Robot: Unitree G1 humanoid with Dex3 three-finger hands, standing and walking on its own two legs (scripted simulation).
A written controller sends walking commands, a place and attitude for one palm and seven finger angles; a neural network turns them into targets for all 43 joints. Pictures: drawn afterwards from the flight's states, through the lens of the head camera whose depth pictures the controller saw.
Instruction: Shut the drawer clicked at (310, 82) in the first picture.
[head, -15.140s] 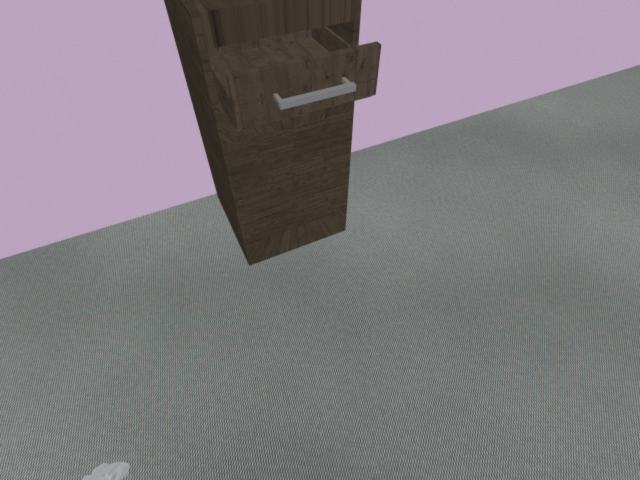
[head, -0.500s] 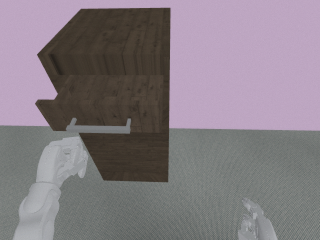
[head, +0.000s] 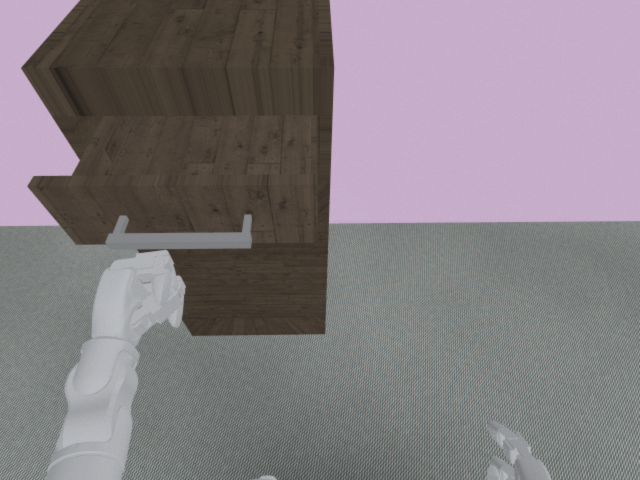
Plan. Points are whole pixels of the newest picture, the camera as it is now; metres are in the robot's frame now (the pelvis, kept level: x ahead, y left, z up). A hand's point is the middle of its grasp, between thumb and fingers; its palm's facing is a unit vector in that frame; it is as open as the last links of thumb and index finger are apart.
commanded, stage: bring the fist close to the handle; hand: left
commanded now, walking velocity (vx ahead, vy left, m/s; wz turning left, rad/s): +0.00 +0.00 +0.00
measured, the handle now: (182, 231) +0.43 +0.22 +0.03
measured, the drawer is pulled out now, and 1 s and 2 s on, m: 0.15 0.15 0.03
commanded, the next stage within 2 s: push the drawer shut in 0.70 s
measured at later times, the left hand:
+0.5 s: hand (199, 286) +0.35 +0.18 +0.03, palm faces +0.04 -1.00 -0.03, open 3.3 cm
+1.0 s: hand (201, 275) +0.36 +0.18 +0.03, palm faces +0.06 -1.00 -0.04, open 3.3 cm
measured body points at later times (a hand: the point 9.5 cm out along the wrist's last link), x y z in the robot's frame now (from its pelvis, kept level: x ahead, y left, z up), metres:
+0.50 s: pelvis -0.01 +0.00 -0.02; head +0.06 +0.00 +0.42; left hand +0.34 +0.23 +0.03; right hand +0.11 -0.25 -0.13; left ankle +0.01 +0.10 -0.71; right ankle -0.01 -0.10 -0.71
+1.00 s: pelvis -0.01 -0.01 -0.03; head +0.06 -0.01 +0.42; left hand +0.36 +0.23 +0.03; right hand +0.11 -0.27 -0.13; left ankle +0.01 +0.10 -0.71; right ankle -0.01 -0.10 -0.71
